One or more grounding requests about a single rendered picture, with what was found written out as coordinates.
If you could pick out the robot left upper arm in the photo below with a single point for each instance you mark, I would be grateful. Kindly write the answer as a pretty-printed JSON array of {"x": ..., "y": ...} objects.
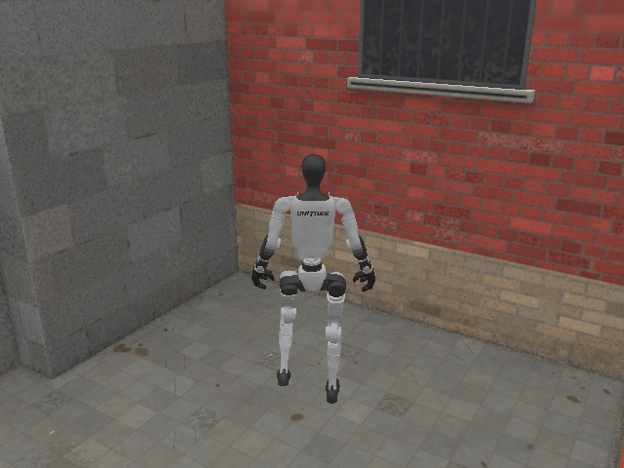
[{"x": 282, "y": 205}]

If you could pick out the robot left forearm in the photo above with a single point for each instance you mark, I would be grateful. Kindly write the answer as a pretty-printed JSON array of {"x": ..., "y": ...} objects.
[{"x": 263, "y": 257}]

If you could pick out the right robot hand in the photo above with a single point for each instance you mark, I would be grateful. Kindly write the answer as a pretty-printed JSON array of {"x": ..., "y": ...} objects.
[{"x": 370, "y": 277}]

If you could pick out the robot right forearm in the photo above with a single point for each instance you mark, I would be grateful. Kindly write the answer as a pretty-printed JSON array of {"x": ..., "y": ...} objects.
[{"x": 363, "y": 258}]

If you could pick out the robot left thigh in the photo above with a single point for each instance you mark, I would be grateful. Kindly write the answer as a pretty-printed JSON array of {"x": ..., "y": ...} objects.
[{"x": 289, "y": 285}]

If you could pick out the left robot hand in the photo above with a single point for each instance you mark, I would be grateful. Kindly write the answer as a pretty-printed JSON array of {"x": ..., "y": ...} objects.
[{"x": 265, "y": 275}]

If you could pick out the right robot foot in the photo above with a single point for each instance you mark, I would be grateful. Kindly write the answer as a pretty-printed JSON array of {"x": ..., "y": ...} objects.
[{"x": 332, "y": 394}]

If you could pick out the robot right upper arm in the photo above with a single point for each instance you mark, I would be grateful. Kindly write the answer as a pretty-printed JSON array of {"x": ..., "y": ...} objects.
[{"x": 349, "y": 222}]

